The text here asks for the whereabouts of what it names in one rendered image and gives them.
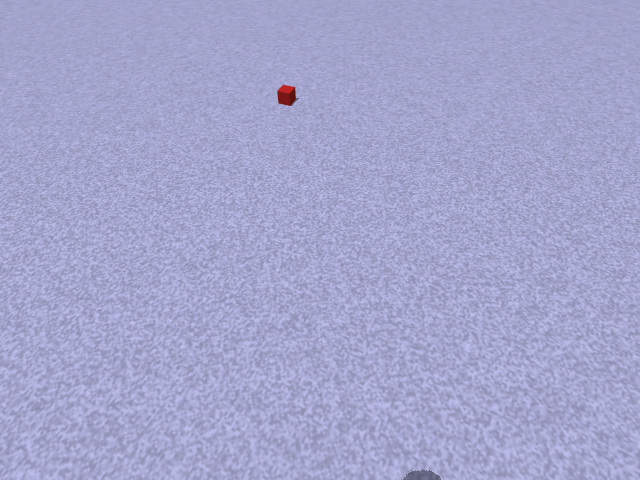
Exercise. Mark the cube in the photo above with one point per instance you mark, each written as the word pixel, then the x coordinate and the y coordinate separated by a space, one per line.
pixel 286 95

